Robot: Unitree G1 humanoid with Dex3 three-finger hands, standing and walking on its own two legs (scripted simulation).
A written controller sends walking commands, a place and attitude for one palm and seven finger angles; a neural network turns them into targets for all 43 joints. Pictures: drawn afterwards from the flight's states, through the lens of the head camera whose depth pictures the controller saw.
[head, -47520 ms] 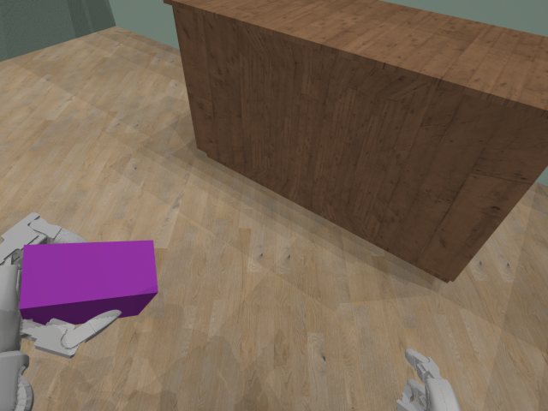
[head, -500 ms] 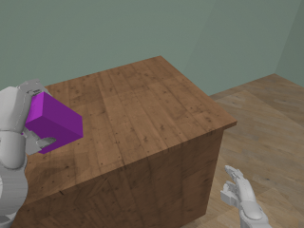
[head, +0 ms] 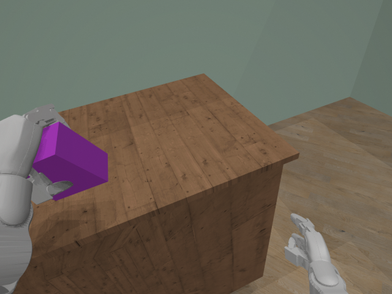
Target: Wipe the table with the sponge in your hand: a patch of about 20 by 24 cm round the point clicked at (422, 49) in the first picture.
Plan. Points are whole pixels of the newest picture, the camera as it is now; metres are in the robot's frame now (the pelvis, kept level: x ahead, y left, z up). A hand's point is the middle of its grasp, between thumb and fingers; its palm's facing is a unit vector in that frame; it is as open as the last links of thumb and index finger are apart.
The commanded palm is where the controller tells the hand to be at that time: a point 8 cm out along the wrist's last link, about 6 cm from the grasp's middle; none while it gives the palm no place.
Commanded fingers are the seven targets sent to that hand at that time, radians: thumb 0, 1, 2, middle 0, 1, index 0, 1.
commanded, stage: bring the sponge back beside the body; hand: left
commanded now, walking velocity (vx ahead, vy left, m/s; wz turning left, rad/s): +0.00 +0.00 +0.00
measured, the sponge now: (66, 169) +0.22 +0.27 +0.21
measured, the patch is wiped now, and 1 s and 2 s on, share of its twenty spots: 1.00 1.00 1.00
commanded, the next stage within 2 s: step back with the hand held close in 0.40 s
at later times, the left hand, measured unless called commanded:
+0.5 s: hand (32, 156) +0.20 +0.30 +0.25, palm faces +0.48 -0.19 -0.85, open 10.1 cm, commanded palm +0.16 +0.30 +0.30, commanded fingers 0.00 0.10 1.30 -1.20 -1.60 -1.20 -1.60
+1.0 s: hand (27, 132) +0.22 +0.30 +0.29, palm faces +0.58 -0.72 -0.39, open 10.1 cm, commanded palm +0.14 +0.32 +0.30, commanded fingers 0.00 0.10 1.30 -1.20 -1.60 -1.20 -1.60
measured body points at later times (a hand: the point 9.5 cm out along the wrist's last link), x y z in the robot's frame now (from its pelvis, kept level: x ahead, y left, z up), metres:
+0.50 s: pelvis +0.00 +0.02 +0.00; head -0.04 -0.03 +0.45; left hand +0.17 +0.30 +0.30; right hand +0.28 -0.15 -0.04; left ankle +0.02 +0.12 -0.73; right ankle +0.03 -0.06 -0.73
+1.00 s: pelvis -0.01 +0.04 -0.01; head +0.01 +0.05 +0.44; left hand +0.18 +0.33 +0.31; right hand +0.11 -0.22 -0.11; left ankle +0.02 +0.13 -0.73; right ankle +0.03 -0.06 -0.73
